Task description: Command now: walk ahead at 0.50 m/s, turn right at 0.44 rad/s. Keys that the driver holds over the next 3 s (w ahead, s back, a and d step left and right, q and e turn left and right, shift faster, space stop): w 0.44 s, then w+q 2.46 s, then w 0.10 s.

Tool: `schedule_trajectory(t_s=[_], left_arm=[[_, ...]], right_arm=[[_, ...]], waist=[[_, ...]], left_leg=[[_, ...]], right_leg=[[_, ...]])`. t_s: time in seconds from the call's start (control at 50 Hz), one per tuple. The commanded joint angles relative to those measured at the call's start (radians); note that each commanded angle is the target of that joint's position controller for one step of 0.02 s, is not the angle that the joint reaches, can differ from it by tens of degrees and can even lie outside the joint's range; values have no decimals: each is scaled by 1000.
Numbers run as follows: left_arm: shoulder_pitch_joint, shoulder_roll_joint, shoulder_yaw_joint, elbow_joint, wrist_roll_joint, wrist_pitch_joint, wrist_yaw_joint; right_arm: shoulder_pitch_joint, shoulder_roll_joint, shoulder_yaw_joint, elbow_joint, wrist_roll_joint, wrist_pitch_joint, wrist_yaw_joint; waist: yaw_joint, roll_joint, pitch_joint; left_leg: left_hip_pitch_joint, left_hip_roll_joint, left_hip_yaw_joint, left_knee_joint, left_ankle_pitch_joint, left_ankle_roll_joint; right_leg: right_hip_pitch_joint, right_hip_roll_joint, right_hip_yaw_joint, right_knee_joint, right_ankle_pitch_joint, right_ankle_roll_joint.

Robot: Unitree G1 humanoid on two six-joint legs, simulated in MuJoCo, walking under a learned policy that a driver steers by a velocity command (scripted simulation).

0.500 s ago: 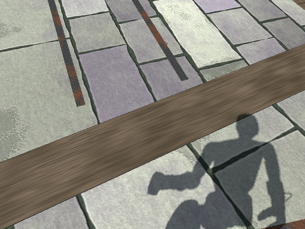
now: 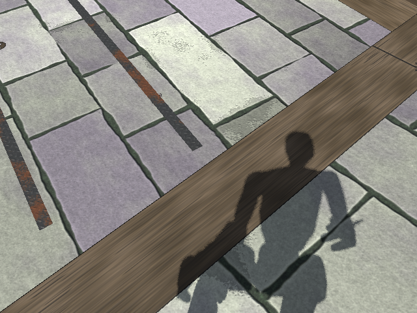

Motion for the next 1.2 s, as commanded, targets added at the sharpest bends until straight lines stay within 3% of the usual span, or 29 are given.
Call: schedule_trajectory(t_s=[0.02, 0.1, 0.14, 0.18, 0.22, 0.24, 0.26, 0.28, 0.3, 0.32, 0.36, 0.42, 0.48, 0.56, 0.64, 0.68, 0.7, 0.72, 0.74, 0.76, 0.78, 0.8, 0.82, 0.86, 0.92, 1.02, 1.08, 1.14, 1.2], left_arm=[[51, 134, 29, -33, -2, -23, 6], [125, 132, 22, 5, 7, -28, 19], [133, 142, 21, 19, 14, -28, 27], [94, 158, 21, 22, 17, -31, 33], [65, 174, 21, 31, 18, -34, 30], [55, 155, 14, 23, 14, -40, 25], [151, 66, -4, -3, -20, -44, 19], [164, 104, 2, 13, 2, -42, 21], [94, 121, 7, 11, 25, -36, 22], [24, 111, 1, 0, 30, -36, 14], [-14, 85, -4, -12, 36, -21, 1], [-8, 56, -13, -1, 42, -3, -13], [-149, 39, -25, -49, 44, -3, -20], [-312, 3, -48, -94, 33, -10, -26], [-387, 30, -45, -120, 24, -21, -13], [-345, 55, -36, -115, 23, -33, -5], [-265, 70, -28, -92, 25, -42, 2], [-138, 109, -12, -54, 37, -57, 14], [29, 191, 9, -45, 62, -65, 31], [27, 270, 31, -47, 58, -46, 33], [-21, 177, 16, -57, 38, -33, 30], [-91, 101, -4, -67, 32, -34, 27], [-127, 68, -11, -65, 30, -40, 24], [-136, 42, -17, -50, 22, -54, 30], [-100, 54, -8, -25, 11, -76, 29], [-52, 64, 2, 7, 18, -74, 24], [-28, 84, 8, 22, 19, -71, 24], [8, 116, 18, 40, 19, -59, 28], [20, 152, 27, 53, 19, -38, 37]], right_arm=[[-75, -64, -14, -72, 3, -13, 4], [-184, -55, -4, -106, 10, -26, 13], [-206, -60, -4, -119, 13, -34, 15], [-133, -76, -11, -100, 14, -40, 10], [83, -112, -31, -28, 16, -51, -11], [239, -149, -44, 7, 6, -62, -26], [352, -264, -73, 12, -15, -62, -36], [328, -230, -71, 34, 13, -49, -21], [224, -162, -56, 20, 30, -44, -15], [155, -101, -42, 13, 30, -47, -10], [131, -59, -25, 39, 26, -59, -11], [179, -71, -27, 82, 34, -83, -4], [228, -78, -27, 119, 42, -86, -1], [285, -95, -32, 152, 45, -79, -5], [324, -121, -39, 168, 37, -68, -11], [303, -138, -46, 164, 30, -61, -18], [284, -145, -49, 160, 32, -60, -20], [282, -126, -45, 157, 38, -62, -17], [264, -72, -32, 113, 47, -68, -14], [365, 6, -18, 81, 70, -61, -18], [339, -95, -40, 112, 40, -41, -26], [290, -90, -45, 110, 35, -37, -18], [262, -63, -41, 106, 35, -34, -9], [253, -52, -44, 106, 15, -12, 6], [196, -34, -44, 75, 12, 12, 21], [33, -20, -33, 10, 13, 20, 38], [-70, -8, -19, -31, 12, 14, 48], [-143, -23, -20, -68, 9, 10, 63], [-104, -42, -30, -73, 2, 10, 55]], waist=[[13, -85, 0], [56, -87, 16], [54, -97, 28], [5, -111, 18], [-94, -93, -86], [-167, -60, -181], [-155, 142, -343], [-126, 181, -339], [-85, 56, -161], [-74, -19, -73], [-36, 13, -5], [-17, 37, -17], [-34, 30, 18], [-74, 34, 22], [-93, 37, 7], [-62, 44, -7], [-21, 35, -36], [31, -19, -110], [96, -136, -259], [39, -334, -329], [30, -177, -238], [6, -111, -123], [-11, -110, -67], [-43, -154, -32], [-57, -126, -31], [-39, -118, 20], [-16, -122, 44], [2, -115, 60], [-21, -138, 17]], left_leg=[[-38, -26, 29, -102, 122, 7], [-36, -64, 53, -222, 153, 41], [0, -85, 56, -278, 124, 68], [138, -119, 64, -338, 58, 102], [423, -178, 91, -403, 22, 143], [665, -78, -5, -422, 12, 181], [961, 208, -432, -443, -87, 299], [936, 291, -717, -583, -70, 354], [776, 255, -602, -602, -158, 345], [653, 212, -470, -631, -141, 325], [518, 122, -294, -684, -8, 276], [494, 87, -189, -718, 168, 278], [510, 55, -132, -753, 239, 284], [497, 6, -83, -720, 323, 255], [553, 41, -143, -649, 379, 244], [572, 56, -185, -587, 388, 229], [559, 40, -183, -505, 424, 215], [506, -16, -143, -333, 405, 193], [364, -85, -81, -52, 162, 167], [76, -218, 18, 193, -396, 143], [8, -153, -31, 290, -373, 152], [2, -114, -47, 288, -279, 150], [26, -84, -41, 261, -216, 139], [69, -56, -29, 233, -166, 113], [37, -48, -16, 227, -95, 88], [-44, -37, 15, 62, 72, 70], [12, -48, 71, -106, 146, 92], [51, -74, 119, -217, 99, 132], [160, -143, 172, -261, -54, 184]], right_leg=[[39, -266, 206, -98, 319, -99], [141, -288, 202, -60, 450, -82], [175, -310, 210, -41, 505, -72], [164, -314, 190, 12, 649, -39], [136, -271, 142, 245, 870, -6], [2, -231, 114, 464, 703, 10], [-280, -85, 28, 840, 230, 61], [-436, -10, 33, 992, -303, 62], [-492, -81, 60, 1036, -231, 56], [-489, -121, 48, 990, -168, 55], [-444, -174, 17, 891, -131, 62], [-429, -193, -27, 828, -94, 84], [-514, -236, -78, 682, 9, 117], [-439, -211, -122, 412, 146, 153], [-375, -182, -117, 309, 135, 149], [-294, -169, -101, 253, 63, 131], [-184, -151, -105, 194, 45, 116], [2, -181, -70, 138, 48, 87], [230, -420, 169, 104, -100, 30], [374, -630, 540, -4, -195, -66], [276, -601, 545, -17, -271, -75], [169, -546, 398, -36, -232, -53], [85, -499, 273, -72, -114, -34], [4, -435, 117, -107, 31, 0], [4, -431, 9, -134, 174, -11], [20, -409, -143, -157, 233, -13], [21, -409, -216, -147, 256, -2], [86, -426, -260, -112, 344, 18], [156, -430, -317, 57, 687, 41]])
